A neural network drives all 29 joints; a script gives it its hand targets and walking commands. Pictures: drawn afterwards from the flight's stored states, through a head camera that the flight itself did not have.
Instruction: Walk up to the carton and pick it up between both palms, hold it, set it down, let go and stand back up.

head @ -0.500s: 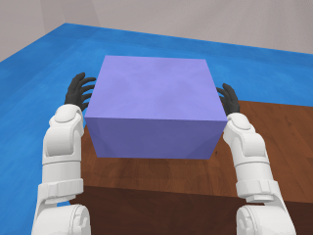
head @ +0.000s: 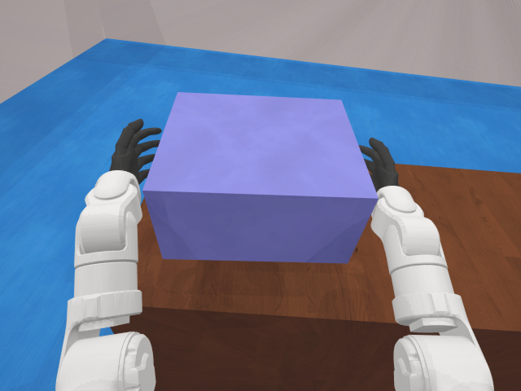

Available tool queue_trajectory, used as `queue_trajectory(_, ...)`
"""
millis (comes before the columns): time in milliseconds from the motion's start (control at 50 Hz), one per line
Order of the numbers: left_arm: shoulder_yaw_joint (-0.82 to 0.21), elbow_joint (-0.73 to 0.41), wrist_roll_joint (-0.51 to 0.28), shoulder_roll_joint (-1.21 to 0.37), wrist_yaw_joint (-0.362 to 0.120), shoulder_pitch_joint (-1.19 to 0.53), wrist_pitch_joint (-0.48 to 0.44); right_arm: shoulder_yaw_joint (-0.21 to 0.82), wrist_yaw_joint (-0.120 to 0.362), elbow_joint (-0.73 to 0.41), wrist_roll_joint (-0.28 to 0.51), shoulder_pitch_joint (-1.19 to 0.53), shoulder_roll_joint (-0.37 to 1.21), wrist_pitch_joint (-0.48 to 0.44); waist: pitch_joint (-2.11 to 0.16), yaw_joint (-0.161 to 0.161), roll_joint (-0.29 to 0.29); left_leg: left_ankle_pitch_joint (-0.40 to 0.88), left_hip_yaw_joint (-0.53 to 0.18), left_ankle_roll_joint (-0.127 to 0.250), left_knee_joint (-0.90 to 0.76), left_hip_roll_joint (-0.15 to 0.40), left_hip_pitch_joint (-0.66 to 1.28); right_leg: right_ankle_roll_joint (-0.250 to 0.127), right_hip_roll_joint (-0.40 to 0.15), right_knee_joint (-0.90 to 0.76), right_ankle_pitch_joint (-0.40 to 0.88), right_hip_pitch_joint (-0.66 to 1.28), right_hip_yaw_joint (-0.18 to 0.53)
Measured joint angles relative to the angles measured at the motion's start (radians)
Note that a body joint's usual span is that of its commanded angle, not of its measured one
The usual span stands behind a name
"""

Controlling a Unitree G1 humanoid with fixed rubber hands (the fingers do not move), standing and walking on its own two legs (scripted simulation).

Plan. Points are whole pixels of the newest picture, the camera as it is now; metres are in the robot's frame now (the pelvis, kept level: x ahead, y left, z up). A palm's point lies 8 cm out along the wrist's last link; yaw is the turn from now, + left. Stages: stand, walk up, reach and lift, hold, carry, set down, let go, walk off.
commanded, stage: hold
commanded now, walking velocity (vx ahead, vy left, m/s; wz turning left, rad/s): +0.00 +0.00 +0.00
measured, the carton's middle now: (258, 173) +0.41 +0.00 +0.15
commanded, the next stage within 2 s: set down in 1.62 s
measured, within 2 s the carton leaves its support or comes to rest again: neither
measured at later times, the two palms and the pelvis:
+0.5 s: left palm (127, 174) +0.36 +0.19 +0.18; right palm (381, 188) +0.36 -0.19 +0.17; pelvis +0.00 +0.00 +0.00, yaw +0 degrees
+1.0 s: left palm (123, 172) +0.36 +0.20 +0.19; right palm (379, 186) +0.36 -0.18 +0.17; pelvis +0.00 +0.00 +0.00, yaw +1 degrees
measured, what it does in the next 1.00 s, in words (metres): stands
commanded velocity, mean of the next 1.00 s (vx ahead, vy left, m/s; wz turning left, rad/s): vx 0.00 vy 0.00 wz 0.00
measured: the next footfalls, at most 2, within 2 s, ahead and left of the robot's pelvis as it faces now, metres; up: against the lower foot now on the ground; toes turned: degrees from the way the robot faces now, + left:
none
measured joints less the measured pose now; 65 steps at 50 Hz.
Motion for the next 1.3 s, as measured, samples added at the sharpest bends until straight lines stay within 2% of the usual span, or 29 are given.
queue_trajectory(300, -0.005, 0.008, 0.009, 0.008, -0.004, -0.006, -0.006, -0.006, 0.001, 0.019, -0.001, -0.006, 0.006, -0.016, 0.002, -0.005, -0.005, -0.004, -0.005, 0.003, 0.006, -0.003, 0.003, 0.003, -0.003, -0.005, -0.002, 0.012, -0.005)
queue_trajectory(660, -0.018, -0.038, 0.007, -0.004, 0.004, 0.025, 0.002, 0.006, 0.0, -0.01, 0.024, 0.02, -0.006, -0.019, 0.012, -0.011, -0.005, -0.012, -0.002, 0.002, 0.007, 0.002, 0.012, 0.002, 0.003, -0.009, -0.007, 0.024, -0.002)
queue_trajectory(1300, -0.006, -0.007, 0.014, -0.007, 0.0, 0.005, -0.003, -0.002, 0.001, 0.01, 0.012, 0.012, -0.001, -0.021, 0.01, -0.012, -0.008, -0.003, 0.004, 0.004, 0.006, -0.001, 0.009, 0.004, 0.0, -0.004, -0.003, 0.018, 0.005)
